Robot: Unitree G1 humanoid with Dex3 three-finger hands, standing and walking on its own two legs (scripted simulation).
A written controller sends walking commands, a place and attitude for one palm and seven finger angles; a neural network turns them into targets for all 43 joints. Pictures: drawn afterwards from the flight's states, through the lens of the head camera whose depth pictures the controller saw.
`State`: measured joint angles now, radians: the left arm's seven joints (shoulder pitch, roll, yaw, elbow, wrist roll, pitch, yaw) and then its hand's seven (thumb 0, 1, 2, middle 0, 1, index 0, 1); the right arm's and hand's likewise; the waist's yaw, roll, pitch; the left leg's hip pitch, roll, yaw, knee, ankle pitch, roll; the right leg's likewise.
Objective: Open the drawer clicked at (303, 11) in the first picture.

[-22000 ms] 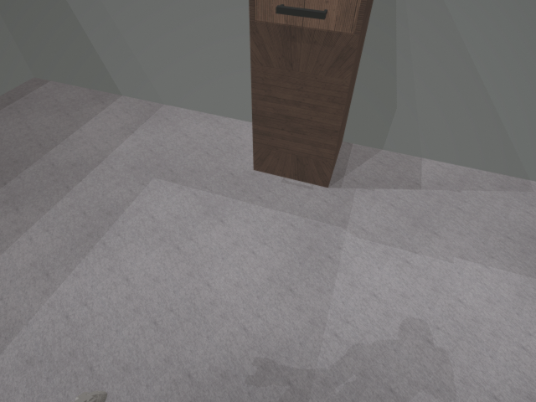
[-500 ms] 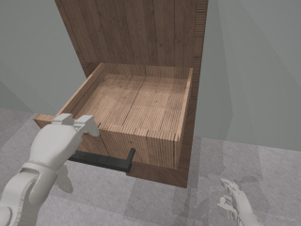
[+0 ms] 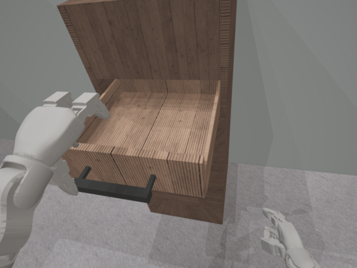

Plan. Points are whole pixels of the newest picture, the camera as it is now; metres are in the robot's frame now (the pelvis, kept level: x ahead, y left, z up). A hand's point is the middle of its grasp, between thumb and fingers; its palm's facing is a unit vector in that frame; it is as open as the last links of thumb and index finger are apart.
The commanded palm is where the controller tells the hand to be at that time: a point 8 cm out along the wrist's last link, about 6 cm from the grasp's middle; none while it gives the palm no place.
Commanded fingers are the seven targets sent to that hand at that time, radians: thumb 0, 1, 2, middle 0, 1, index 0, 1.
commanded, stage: lift the hand off the handle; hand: left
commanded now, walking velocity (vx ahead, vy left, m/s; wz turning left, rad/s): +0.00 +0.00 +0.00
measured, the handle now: (114, 182) +0.26 +0.19 +0.09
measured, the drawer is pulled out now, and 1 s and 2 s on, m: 0.29 0.29 0.29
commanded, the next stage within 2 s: draw the hand back to the body in 0.04 s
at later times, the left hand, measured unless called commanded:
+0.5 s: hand (54, 155) +0.22 +0.23 +0.23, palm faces +0.21 -0.01 -0.98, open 13.8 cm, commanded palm +0.17 +0.23 +0.29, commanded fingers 0.00 -0.50 0.30 -0.30 -1.20 -0.30 -1.20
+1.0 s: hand (37, 139) +0.20 +0.22 +0.28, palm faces +0.48 -0.83 -0.27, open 13.1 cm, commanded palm +0.15 +0.26 +0.28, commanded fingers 0.00 -0.01 0.51 -0.26 -0.88 -0.26 -0.88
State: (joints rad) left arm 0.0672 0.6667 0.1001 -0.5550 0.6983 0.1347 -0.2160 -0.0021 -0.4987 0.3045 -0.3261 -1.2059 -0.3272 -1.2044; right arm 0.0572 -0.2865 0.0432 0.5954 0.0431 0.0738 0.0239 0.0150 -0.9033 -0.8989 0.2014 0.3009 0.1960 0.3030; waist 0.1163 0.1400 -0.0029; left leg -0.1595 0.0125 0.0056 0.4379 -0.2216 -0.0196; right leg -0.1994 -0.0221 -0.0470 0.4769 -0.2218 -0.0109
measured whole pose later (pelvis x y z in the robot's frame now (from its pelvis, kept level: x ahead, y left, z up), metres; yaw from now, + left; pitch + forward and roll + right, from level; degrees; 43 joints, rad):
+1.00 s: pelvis +0.00 +0.00 +0.00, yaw +0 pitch -6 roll -1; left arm 0.20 0.34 0.40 -0.63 -0.07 -0.20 0.09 -0.01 -0.32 0.38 -0.31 -1.09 -0.31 -1.08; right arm 0.17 -0.19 0.05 0.66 0.01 -0.16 -0.07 0.01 -0.90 -0.90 0.20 0.30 0.20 0.30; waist 0.08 0.04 0.06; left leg -0.09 0.04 0.00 0.43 -0.23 -0.02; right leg -0.10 0.01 -0.05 0.40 -0.19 -0.02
